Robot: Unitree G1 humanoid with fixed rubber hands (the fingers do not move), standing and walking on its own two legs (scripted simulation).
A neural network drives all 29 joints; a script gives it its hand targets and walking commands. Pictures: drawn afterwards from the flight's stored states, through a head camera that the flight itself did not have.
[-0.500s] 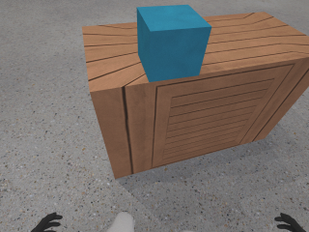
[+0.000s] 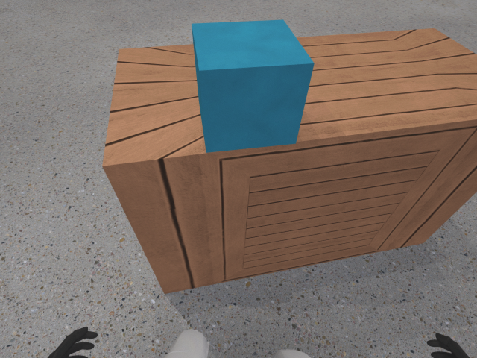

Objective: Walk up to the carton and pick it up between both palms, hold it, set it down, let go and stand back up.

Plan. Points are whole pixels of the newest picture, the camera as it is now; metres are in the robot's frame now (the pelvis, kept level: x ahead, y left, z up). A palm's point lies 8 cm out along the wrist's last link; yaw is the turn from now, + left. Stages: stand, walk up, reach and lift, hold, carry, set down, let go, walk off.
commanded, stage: walk up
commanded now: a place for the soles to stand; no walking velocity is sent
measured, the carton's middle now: (245, 85) +0.64 +0.00 +0.13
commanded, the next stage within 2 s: none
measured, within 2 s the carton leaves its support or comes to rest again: neither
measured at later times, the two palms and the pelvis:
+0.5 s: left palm (122, 326) +0.19 +0.21 -0.06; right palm out of the picture +0.19 -0.43 -0.06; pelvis +0.08 -0.10 +0.00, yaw +4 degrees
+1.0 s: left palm (112, 356) +0.14 +0.22 -0.06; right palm (475, 291) +0.24 -0.43 -0.06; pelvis +0.10 -0.11 +0.01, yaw +9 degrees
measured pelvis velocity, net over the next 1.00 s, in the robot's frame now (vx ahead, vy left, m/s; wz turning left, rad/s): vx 0.10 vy -0.11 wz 0.15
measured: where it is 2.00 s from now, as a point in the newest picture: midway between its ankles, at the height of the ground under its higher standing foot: outside the picture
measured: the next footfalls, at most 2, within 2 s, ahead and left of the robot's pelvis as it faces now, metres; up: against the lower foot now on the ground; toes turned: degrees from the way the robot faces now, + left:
left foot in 0.22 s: +0.19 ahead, +0.15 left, +0.00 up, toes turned -3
right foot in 0.42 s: +0.13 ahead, -0.21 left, +0.00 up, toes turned +7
